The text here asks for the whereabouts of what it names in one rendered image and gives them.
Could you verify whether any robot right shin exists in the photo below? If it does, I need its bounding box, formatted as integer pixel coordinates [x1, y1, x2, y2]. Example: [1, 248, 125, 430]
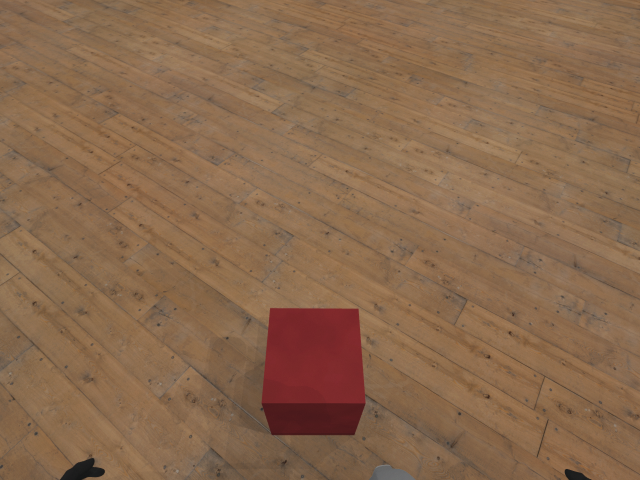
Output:
[372, 465, 392, 475]

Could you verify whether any robot left hand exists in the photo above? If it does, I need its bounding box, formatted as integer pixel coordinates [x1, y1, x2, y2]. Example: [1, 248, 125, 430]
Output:
[60, 458, 105, 480]

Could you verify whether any carton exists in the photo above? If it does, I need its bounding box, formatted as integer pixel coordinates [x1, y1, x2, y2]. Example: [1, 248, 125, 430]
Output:
[262, 308, 366, 435]

